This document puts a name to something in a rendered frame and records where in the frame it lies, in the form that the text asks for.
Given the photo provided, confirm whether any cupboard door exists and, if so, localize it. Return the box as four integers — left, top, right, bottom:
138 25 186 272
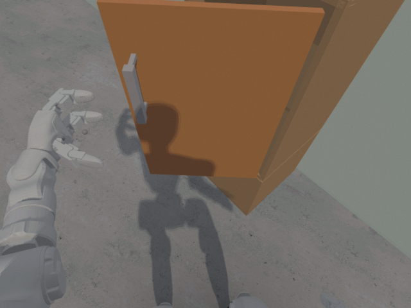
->
97 0 325 178

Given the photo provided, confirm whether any handle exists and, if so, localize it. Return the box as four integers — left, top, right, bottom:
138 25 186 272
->
122 53 148 124

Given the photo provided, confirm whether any robot right hand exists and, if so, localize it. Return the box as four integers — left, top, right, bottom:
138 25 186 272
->
320 293 347 308

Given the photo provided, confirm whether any robot left forearm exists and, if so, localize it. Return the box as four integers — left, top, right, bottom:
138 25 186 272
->
0 149 59 256

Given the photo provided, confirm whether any robot right shin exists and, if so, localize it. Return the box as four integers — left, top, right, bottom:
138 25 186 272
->
235 292 250 300

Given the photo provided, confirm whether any robot left hand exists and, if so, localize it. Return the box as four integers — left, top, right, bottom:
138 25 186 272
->
27 88 104 168

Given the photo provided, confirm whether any robot left upper arm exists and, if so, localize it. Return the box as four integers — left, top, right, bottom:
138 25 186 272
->
0 246 66 308

